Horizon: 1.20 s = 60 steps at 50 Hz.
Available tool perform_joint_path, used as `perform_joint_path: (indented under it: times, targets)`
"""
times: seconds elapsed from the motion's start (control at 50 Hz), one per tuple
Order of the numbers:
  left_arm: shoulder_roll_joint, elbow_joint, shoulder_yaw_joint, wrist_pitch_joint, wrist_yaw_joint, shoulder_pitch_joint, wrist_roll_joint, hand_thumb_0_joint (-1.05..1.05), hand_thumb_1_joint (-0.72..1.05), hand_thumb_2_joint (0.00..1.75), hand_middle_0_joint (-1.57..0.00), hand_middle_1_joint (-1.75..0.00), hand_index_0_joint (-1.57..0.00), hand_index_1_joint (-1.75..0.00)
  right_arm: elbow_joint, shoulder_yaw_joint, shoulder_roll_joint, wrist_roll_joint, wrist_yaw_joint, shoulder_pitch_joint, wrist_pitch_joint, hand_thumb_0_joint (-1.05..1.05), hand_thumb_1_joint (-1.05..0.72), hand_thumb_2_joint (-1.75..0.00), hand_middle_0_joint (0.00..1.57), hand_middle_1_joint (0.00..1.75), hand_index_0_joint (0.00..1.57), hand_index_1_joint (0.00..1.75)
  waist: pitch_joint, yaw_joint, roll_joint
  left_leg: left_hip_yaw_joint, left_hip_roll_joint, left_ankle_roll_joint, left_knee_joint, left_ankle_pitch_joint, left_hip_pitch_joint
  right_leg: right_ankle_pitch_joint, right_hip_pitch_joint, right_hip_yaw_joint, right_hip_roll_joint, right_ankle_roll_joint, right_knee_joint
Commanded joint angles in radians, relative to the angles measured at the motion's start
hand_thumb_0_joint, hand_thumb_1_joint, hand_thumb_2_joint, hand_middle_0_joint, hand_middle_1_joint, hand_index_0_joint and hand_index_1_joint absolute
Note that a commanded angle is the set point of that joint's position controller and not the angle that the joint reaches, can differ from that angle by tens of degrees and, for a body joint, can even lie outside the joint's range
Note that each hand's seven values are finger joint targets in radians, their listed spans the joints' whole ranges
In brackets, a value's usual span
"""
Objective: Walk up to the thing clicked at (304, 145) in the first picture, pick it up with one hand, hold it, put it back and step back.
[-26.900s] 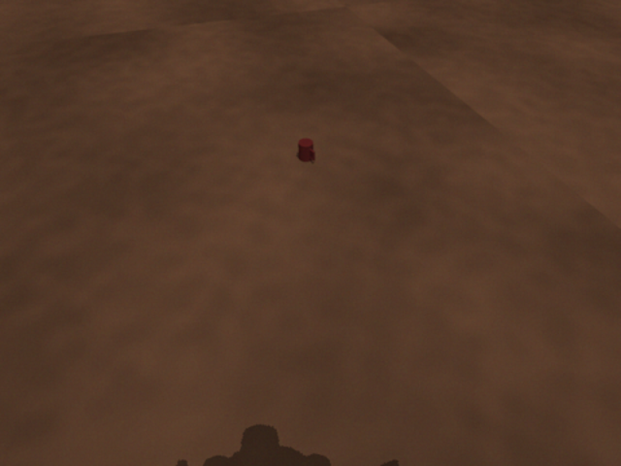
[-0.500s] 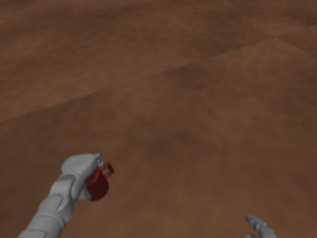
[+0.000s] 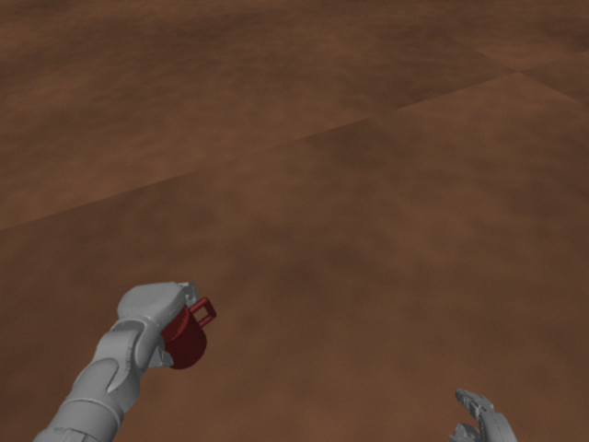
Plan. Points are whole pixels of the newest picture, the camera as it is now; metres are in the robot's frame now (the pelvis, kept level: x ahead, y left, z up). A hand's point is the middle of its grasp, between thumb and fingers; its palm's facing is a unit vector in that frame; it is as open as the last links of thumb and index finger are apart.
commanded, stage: hold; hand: left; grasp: from above
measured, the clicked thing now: (183, 327) +0.32 +0.20 -0.07
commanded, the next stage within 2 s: crouch in 0.50 s
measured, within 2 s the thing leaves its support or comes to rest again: neither
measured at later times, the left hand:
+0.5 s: hand (158, 326) +0.30 +0.23 -0.03, palm faces -0.43 -0.06 -0.90, open 10.4 cm
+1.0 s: hand (173, 353) +0.31 +0.24 -0.14, palm faces -0.45 +0.02 -0.89, open 10.4 cm
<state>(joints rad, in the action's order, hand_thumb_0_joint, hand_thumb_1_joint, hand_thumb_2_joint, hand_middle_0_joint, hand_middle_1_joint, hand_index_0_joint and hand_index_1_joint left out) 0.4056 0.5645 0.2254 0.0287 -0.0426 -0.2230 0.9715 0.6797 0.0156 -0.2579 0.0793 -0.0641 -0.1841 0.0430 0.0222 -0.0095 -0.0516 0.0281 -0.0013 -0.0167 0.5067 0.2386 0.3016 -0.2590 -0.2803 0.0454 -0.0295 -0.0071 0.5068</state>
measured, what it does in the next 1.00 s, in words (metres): stands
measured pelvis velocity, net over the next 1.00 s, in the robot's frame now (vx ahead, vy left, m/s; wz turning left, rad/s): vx -0.02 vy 0.00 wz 0.02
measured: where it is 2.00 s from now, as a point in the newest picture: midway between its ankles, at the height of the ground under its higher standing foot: outside the picture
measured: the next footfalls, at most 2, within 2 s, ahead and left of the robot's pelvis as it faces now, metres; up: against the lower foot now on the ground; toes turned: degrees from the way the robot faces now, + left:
none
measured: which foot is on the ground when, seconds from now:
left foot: down 0.00-1.00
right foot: down 0.00-1.00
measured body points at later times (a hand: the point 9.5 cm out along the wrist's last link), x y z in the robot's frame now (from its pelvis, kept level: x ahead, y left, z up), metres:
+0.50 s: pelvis +0.01 +0.01 +0.00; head +0.02 -0.01 +0.45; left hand +0.32 +0.23 +0.02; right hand +0.15 -0.25 -0.11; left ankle +0.02 +0.11 -0.74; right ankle +0.00 -0.12 -0.74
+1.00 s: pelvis -0.02 +0.00 -0.05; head +0.05 +0.02 +0.40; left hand +0.32 +0.24 -0.09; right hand +0.11 -0.26 -0.16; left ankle +0.02 +0.11 -0.74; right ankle +0.00 -0.12 -0.74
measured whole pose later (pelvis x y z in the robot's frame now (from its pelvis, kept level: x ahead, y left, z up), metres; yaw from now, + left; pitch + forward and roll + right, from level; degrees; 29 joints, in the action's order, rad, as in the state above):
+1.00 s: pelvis -0.02 +0.00 -0.05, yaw +1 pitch +14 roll -1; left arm 0.40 0.98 0.21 -0.06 0.21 -0.45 1.12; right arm 0.66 0.04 -0.26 0.03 -0.02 -0.19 0.05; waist 0.09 0.03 0.00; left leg 0.00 0.00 -0.02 0.90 0.37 0.78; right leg -0.39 -0.73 0.01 -0.03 0.00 0.88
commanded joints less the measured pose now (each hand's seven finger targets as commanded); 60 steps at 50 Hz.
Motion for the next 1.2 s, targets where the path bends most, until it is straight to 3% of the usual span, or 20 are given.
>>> perform_joint_path:
  times: [0.0,0.08,0.18,0.36,0.42,0.52,0.58,0.6,0.7,0.74,0.8,0.84,0.88,0.92,0.96,1.0,1.08,1.12,1.16,1.18]
  targets:
    - [0.199,-0.185,-0.111,0.007,0.036,-0.302,0.002,0.00,0.47,0.88,-0.78,-0.99,-0.83,-0.94,-0.137,0.042,-0.122,0.000,-0.006,0.077,-0.042,0.00,-0.90,-0.90,0.20,0.30,0.20,0.30,0.229,0.002,0.026,-0.003,-0.017,-0.009,-0.055,-0.197,-0.149,0.189,0.038,-0.007,-0.007,-0.003,-0.084]
    - [0.184,-0.192,-0.093,0.005,0.031,-0.298,-0.004,0.00,0.49,0.92,-0.80,-1.00,-0.85,-0.95,-0.142,0.045,-0.125,0.004,-0.005,0.080,-0.038,0.00,-0.91,-0.90,0.20,0.30,0.20,0.30,0.235,0.007,0.045,-0.003,-0.019,-0.011,-0.055,-0.221,-0.164,0.222,0.046,-0.005,-0.006,0.001,-0.086]
    - [0.219,-0.206,-0.133,-0.001,0.049,-0.325,0.009,0.00,0.48,0.94,-0.81,-0.98,-0.85,-0.94,-0.137,0.047,-0.121,0.003,-0.005,0.068,-0.032,0.00,-0.90,-0.90,0.20,0.30,0.20,0.30,0.266,-0.001,0.032,0.000,-0.021,-0.013,-0.049,-0.259,-0.177,0.260,0.061,-0.006,-0.004,0.001,-0.083]
    - [0.183,-0.158,-0.097,0.005,0.051,-0.299,0.009,0.00,0.50,0.97,-0.84,-0.98,-0.87,-0.95,-0.131,0.057,-0.127,0.006,-0.001,0.064,-0.022,0.00,-0.91,-0.90,0.20,0.30,0.20,0.30,0.254,0.002,0.025,-0.006,-0.013,-0.010,-0.065,-0.290,-0.194,0.270,0.069,-0.016,-0.012,-0.008,-0.083]
    - [0.204,-0.194,-0.102,-0.002,0.037,-0.325,0.006,0.00,0.48,0.95,-0.80,-1.00,-0.84,-0.96,-0.136,0.057,-0.128,0.007,-0.001,0.058,-0.020,0.00,-0.91,-0.90,0.20,0.30,0.20,0.30,0.267,-0.002,0.019,-0.005,-0.012,-0.010,-0.064,-0.313,-0.199,0.287,0.078,-0.019,-0.012,-0.011,-0.084]
    - [0.174,-0.182,-0.085,-0.004,0.028,-0.292,-0.009,0.00,0.52,0.99,-0.85,-1.00,-0.88,-0.97,-0.155,0.050,-0.124,0.008,-0.003,0.073,-0.016,0.00,-0.91,-0.90,0.20,0.30,0.20,0.30,0.218,0.001,0.029,-0.009,-0.012,-0.007,-0.087,-0.253,-0.188,0.236,0.065,-0.019,-0.011,-0.012,-0.101]
    - [0.205,-0.162,-0.111,-0.004,0.034,-0.280,0.002,0.00,0.56,0.87,-0.83,-1.03,-0.90,-0.96,-0.155,0.050,-0.131,0.007,-0.003,0.068,-0.013,0.00,-0.92,-0.91,0.20,0.30,0.20,0.30,0.213,-0.005,0.025,-0.016,-0.006,-0.003,-0.093,-0.250,-0.179,0.221,0.066,-0.022,-0.013,-0.018,-0.096]
    - [0.193,-0.178,-0.099,-0.008,0.035,-0.289,0.002,0.00,0.48,0.86,-0.75,-0.98,-0.82,-0.93,-0.160,0.050,-0.128,0.008,-0.004,0.076,-0.012,0.00,-0.88,-0.90,0.20,0.30,0.20,0.30,0.209,-0.006,0.018,-0.017,-0.007,-0.001,-0.094,-0.245,-0.181,0.216,0.060,-0.022,-0.011,-0.019,-0.094]
    - [0.177,-0.107,-0.107,-0.025,0.081,-0.328,0.026,0.00,0.33,0.92,-0.68,-0.98,-0.72,-0.95,-0.142,0.047,-0.126,0.000,-0.002,0.051,-0.008,0.00,-0.89,-0.90,0.20,0.30,0.20,0.30,0.180,0.021,0.059,-0.010,-0.014,-0.007,-0.070,-0.195,-0.151,0.179,0.013,-0.015,-0.006,-0.012,-0.094]
    - [0.146,-0.047,-0.085,-0.040,0.116,-0.349,0.044,0.00,0.29,0.92,-0.66,-0.96,-0.69,-0.93,-0.134,0.048,-0.125,-0.005,0.001,0.037,-0.007,0.00,-0.89,-0.90,0.20,0.30,0.20,0.30,0.165,0.038,0.099,-0.011,-0.016,-0.009,-0.042,-0.166,-0.110,0.159,-0.032,-0.017,-0.005,-0.010,-0.072]
    - [0.140,0.092,-0.091,-0.057,0.183,-0.376,0.072,0.00,0.27,0.91,-0.64,-0.97,-0.68,-0.94,-0.112,0.053,-0.131,-0.019,0.011,0.014,-0.002,0.00,-0.89,-0.90,0.20,0.30,0.20,0.30,0.158,0.046,0.094,-0.009,-0.021,-0.004,0.056,-0.122,0.009,0.116,-0.134,-0.023,-0.004,-0.012,0.014]
    - [0.131,0.161,-0.071,-0.065,0.223,-0.442,0.099,0.00,0.29,0.87,-0.65,-0.99,-0.69,-0.95,-0.095,0.060,-0.137,-0.029,0.019,-0.007,-0.001,0.00,-0.89,-0.90,0.20,0.30,0.20,0.30,0.218,0.069,0.080,-0.005,-0.025,-0.002,0.150,-0.119,0.071,0.123,-0.210,-0.020,-0.002,-0.010,0.099]
    - [0.159,0.213,-0.088,-0.076,0.270,-0.503,0.131,0.00,0.32,0.91,-0.68,-1.02,-0.72,-0.98,-0.084,0.072,-0.144,-0.041,0.026,-0.031,-0.006,0.00,-0.90,-0.90,0.20,0.30,0.20,0.30,0.292,0.065,0.045,-0.003,-0.025,0.005,0.272,-0.110,0.170,0.107,-0.316,-0.021,-0.004,-0.014,0.208]
    - [0.118,0.283,-0.070,-0.091,0.312,-0.554,0.145,0.00,0.36,0.94,-0.72,-1.03,-0.76,-0.99,-0.084,0.079,-0.143,-0.050,0.038,-0.057,-0.015,0.00,-0.90,-0.90,0.20,0.30,0.20,0.30,0.349,0.089,0.052,-0.013,-0.019,0.005,0.393,-0.088,0.277,0.081,-0.446,-0.027,-0.010,-0.016,0.325]
    - [0.175,0.315,-0.104,-0.103,0.349,-0.618,0.177,0.00,0.41,0.95,-0.75,-1.02,-0.79,-0.99,-0.081,0.084,-0.154,-0.060,0.047,-0.091,-0.020,0.00,-0.90,-0.90,0.20,0.30,0.20,0.30,0.457,0.094,0.005,-0.014,-0.017,0.001,0.500,-0.081,0.357,0.066,-0.534,-0.030,-0.009,-0.018,0.419]
    - [0.207,0.298,-0.127,-0.109,0.378,-0.665,0.186,0.00,0.47,0.95,-0.78,-1.06,-0.83,-1.01,-0.081,0.091,-0.161,-0.065,0.050,-0.106,-0.020,0.00,-0.90,-0.90,0.20,0.30,0.20,0.30,0.544,0.085,-0.024,-0.010,-0.020,-0.005,0.583,-0.075,0.425,0.060,-0.603,-0.034,-0.012,-0.021,0.497]
    - [0.229,0.402,-0.154,-0.088,0.417,-0.738,0.197,0.00,0.56,1.02,-0.83,-1.12,-0.89,-1.07,-0.054,0.098,-0.178,-0.079,0.047,-0.129,-0.033,0.00,-0.90,-0.90,0.20,0.30,0.20,0.30,0.572,0.097,-0.082,-0.052,-0.007,0.001,0.664,0.018,0.549,-0.028,-0.812,-0.059,-0.017,-0.034,0.634]
    - [0.218,0.456,-0.153,-0.078,0.423,-0.760,0.186,0.00,0.56,1.01,-0.83,-1.09,-0.89,-1.04,-0.048,0.101,-0.183,-0.087,0.045,-0.133,-0.044,0.00,-0.90,-0.90,0.20,0.30,0.20,0.30,0.578,0.115,-0.081,-0.084,0.004,0.009,0.700,0.085,0.624,-0.088,-0.916,-0.072,-0.017,-0.039,0.704]
    - [0.251,0.445,-0.178,-0.068,0.427,-0.774,0.182,0.00,0.51,1.02,-0.81,-1.08,-0.86,-1.04,-0.045,0.109,-0.190,-0.090,0.041,-0.144,-0.054,0.00,-0.89,-0.90,0.20,0.30,0.20,0.30,0.659,0.104,-0.093,-0.092,0.003,0.007,0.746,0.124,0.653,-0.119,-0.946,-0.080,-0.019,-0.041,0.753]
    - [0.236,0.442,-0.173,-0.063,0.427,-0.780,0.175,0.00,0.52,1.02,-0.82,-1.06,-0.86,-1.02,-0.043,0.111,-0.188,-0.092,0.040,-0.149,-0.057,0.00,-0.89,-0.90,0.20,0.30,0.20,0.30,0.690,0.111,-0.085,-0.091,0.003,0.006,0.771,0.134,0.677,-0.129,-0.964,-0.082,-0.018,-0.042,0.778]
